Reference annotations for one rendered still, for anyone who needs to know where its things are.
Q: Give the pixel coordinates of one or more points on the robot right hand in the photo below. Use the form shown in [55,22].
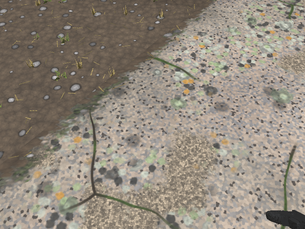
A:
[292,219]

